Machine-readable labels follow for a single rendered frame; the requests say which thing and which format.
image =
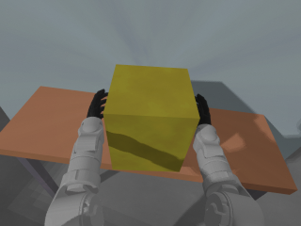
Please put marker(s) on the robot left forearm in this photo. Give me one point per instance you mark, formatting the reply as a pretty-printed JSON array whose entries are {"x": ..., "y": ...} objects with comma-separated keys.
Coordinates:
[{"x": 83, "y": 173}]

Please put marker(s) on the table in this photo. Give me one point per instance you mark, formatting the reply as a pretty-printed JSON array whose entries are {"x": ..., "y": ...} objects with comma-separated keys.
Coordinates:
[{"x": 46, "y": 128}]

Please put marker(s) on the robot right upper arm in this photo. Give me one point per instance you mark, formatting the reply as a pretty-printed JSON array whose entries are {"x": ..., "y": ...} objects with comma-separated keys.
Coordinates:
[{"x": 223, "y": 208}]

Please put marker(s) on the robot right hand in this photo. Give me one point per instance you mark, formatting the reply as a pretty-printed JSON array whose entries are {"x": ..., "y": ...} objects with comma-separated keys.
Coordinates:
[{"x": 203, "y": 110}]

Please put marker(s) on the robot left hand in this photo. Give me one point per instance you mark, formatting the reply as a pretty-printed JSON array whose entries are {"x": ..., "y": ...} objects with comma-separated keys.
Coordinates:
[{"x": 95, "y": 108}]

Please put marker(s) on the carton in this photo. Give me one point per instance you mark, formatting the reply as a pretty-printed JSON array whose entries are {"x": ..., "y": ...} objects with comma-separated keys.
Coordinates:
[{"x": 150, "y": 117}]

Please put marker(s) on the robot left upper arm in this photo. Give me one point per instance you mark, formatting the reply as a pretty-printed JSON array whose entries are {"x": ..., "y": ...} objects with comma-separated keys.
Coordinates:
[{"x": 83, "y": 209}]

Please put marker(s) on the robot right forearm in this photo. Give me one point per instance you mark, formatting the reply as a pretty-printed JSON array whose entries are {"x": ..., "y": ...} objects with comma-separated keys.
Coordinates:
[{"x": 213, "y": 164}]

